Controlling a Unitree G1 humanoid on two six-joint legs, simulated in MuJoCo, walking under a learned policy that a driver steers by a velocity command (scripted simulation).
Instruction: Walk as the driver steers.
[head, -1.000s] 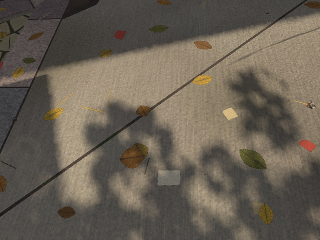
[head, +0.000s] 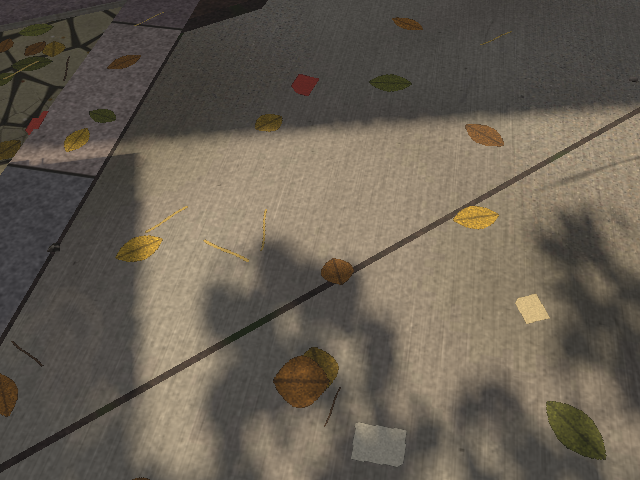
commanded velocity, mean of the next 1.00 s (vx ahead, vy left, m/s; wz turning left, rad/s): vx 0.49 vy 0.00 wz -0.56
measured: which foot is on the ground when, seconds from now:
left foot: down 0.00-0.00, up 0.02-0.48, down 0.50-1.00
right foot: down 0.00-0.50, up 0.52-1.00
